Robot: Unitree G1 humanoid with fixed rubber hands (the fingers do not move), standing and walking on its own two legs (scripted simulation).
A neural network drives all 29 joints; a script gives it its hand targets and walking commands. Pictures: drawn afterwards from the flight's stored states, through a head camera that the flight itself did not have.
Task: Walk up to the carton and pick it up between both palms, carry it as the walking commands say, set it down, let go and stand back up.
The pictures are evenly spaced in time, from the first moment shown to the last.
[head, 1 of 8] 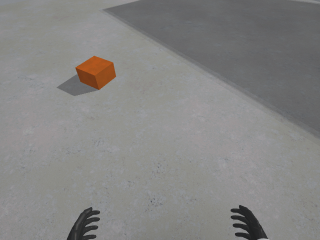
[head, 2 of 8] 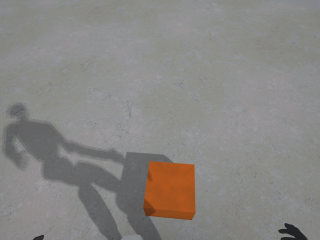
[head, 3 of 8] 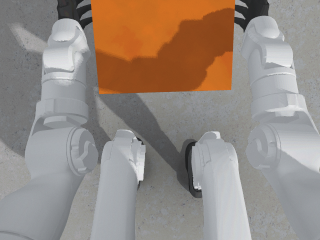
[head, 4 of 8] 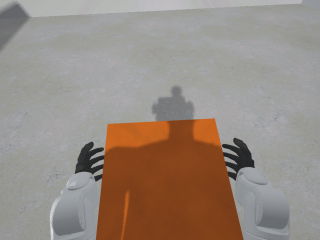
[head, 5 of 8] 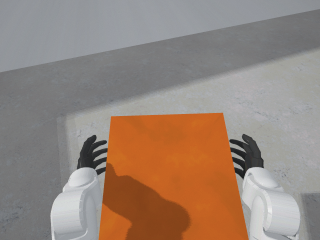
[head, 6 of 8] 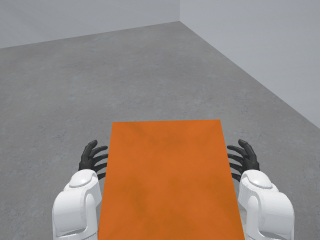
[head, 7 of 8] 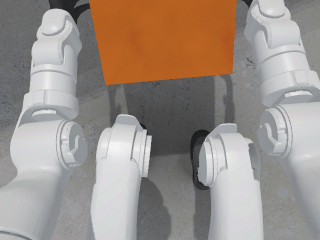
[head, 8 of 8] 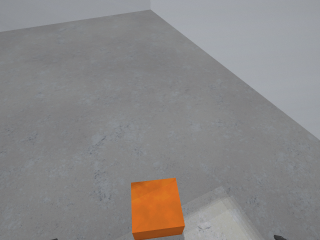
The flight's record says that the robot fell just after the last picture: no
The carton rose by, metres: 0.72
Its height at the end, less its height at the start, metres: +0.00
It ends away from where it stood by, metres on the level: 2.37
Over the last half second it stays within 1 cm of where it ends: yes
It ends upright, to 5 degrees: yes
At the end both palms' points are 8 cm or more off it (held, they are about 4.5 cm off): yes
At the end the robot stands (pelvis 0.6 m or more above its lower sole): yes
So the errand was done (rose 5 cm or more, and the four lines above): yes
